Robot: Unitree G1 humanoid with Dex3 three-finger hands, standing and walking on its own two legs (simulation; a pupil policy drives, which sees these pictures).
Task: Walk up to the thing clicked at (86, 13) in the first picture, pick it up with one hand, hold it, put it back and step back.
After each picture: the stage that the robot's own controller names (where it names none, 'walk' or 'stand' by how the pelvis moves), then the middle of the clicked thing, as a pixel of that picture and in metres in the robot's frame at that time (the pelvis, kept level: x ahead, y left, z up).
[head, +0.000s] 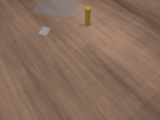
stand; (87, 17) +1.71 -0.11 -0.66
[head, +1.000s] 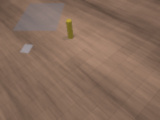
walk; (69, 29) +1.58 +0.19 -0.64
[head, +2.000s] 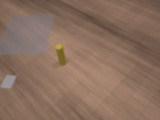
walk; (61, 55) +1.06 +0.25 -0.65
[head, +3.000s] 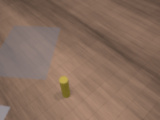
walk; (65, 87) +0.68 +0.17 -0.65
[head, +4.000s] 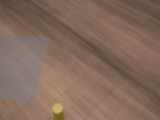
stand; (58, 114) +0.44 +0.13 -0.64
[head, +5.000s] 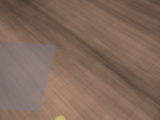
stand; out of the picture +0.38 +0.14 -0.65
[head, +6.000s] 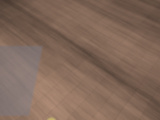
stand; out of the picture +0.37 +0.18 -0.65
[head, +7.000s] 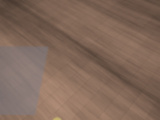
stand; out of the picture +0.37 +0.17 -0.66
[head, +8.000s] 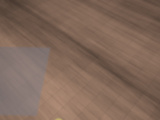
stand; out of the picture +0.37 +0.16 -0.66
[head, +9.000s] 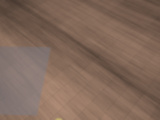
stand; out of the picture +0.37 +0.16 -0.66
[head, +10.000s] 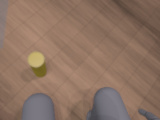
go down; (38, 66) +0.45 +0.15 -0.37
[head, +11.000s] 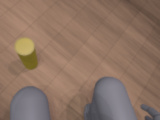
go down; (28, 56) +0.47 +0.17 -0.29
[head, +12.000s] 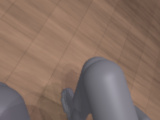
close in; out of the picture +0.46 +0.21 -0.18
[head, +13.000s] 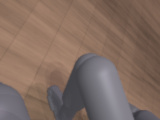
close; out of the picture +0.46 +0.23 -0.17
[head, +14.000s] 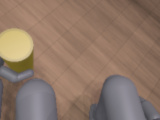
lift; (20, 59) +0.36 +0.20 -0.03
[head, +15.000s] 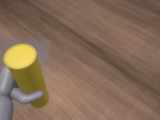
hold; (31, 82) +0.31 +0.15 +0.09
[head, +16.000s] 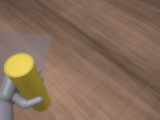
hold; (32, 87) +0.31 +0.16 +0.04
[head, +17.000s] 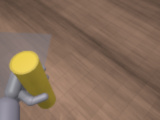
crouch; (37, 85) +0.31 +0.15 +0.04
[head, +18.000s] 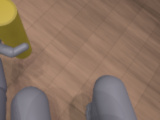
crouch; (13, 35) +0.47 +0.16 -0.04
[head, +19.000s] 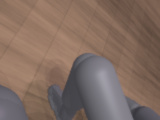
lower; out of the picture +0.45 +0.25 -0.18
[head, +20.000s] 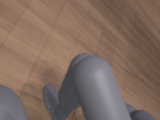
lower; out of the picture +0.45 +0.24 -0.18
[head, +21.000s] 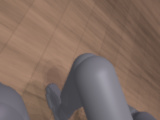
lower; out of the picture +0.45 +0.24 -0.18
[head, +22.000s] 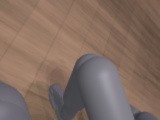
lower; out of the picture +0.44 +0.24 -0.18
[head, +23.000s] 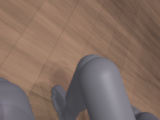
loosen; out of the picture +0.43 +0.21 -0.17
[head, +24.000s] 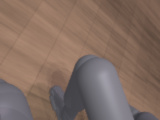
withdraw; out of the picture +0.43 +0.22 -0.18
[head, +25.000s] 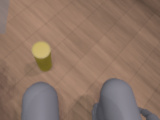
walk; (43, 58) +0.45 +0.15 -0.29
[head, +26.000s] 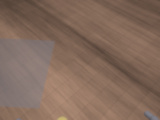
stand; out of the picture +0.36 +0.12 -0.59
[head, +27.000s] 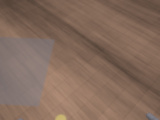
stand; out of the picture +0.37 +0.13 -0.60
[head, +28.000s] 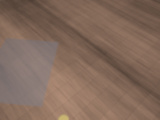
stand; out of the picture +0.38 +0.12 -0.63
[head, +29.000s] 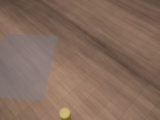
walk; (66, 118) +0.40 +0.12 -0.65
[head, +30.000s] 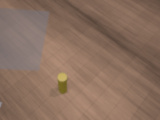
walk; (62, 84) +0.58 +0.10 -0.64
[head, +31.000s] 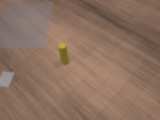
walk; (63, 54) +0.91 +0.19 -0.63
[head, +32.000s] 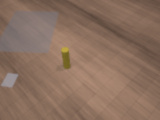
stand; (66, 58) +0.99 +0.14 -0.64
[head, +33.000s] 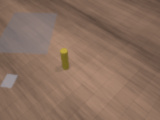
stand; (64, 59) +1.00 +0.15 -0.66
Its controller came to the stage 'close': yes
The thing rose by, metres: 0.68
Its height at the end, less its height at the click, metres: +0.00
